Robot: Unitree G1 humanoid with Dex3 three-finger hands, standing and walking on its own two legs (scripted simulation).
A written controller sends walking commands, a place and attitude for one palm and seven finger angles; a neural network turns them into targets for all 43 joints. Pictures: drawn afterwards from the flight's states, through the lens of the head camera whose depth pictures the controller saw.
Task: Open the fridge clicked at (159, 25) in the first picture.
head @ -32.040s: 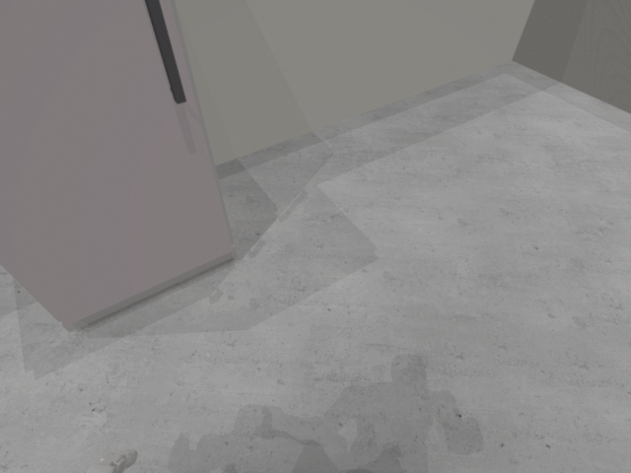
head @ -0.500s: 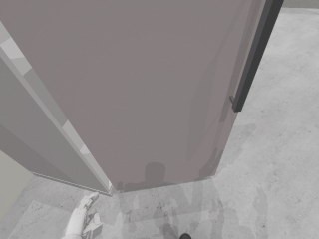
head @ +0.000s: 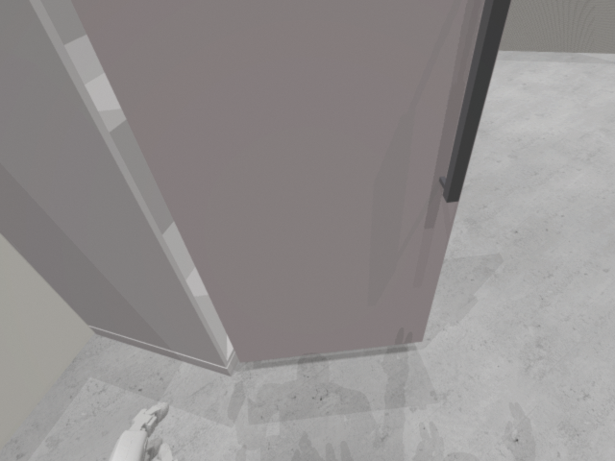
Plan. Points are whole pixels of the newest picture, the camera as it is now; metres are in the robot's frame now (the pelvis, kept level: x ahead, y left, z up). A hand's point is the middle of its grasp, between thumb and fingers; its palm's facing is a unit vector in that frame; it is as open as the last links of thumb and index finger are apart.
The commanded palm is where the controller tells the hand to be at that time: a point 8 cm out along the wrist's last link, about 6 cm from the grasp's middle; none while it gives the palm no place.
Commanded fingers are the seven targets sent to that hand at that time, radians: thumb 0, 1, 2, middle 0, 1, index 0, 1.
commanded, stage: stop stepping back and stand still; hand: right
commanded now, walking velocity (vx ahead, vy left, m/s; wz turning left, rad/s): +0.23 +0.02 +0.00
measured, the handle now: (471, 82) +0.61 -0.26 +0.21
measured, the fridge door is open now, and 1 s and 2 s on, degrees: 67 67 67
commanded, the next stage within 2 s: let the arm hang, fingers relaxed in 1.00 s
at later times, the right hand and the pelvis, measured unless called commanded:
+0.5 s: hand out of the picture +0.16 -0.30 +0.17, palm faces +0.56 +0.73 -0.40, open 7.4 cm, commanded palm +0.10 -0.31 +0.18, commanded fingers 0.00 -0.90 -0.90 0.20 0.30 0.20 0.30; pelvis -0.01 +0.00 +0.00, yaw -5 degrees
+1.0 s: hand out of the picture +0.20 -0.31 +0.16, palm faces +0.44 +0.77 -0.47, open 7.4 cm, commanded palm +0.13 -0.34 +0.18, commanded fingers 0.00 -0.90 -0.90 0.20 0.30 0.20 0.30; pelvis +0.01 -0.03 +0.00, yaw -4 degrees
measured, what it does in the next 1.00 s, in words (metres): steps on the spot: right foot, then left foot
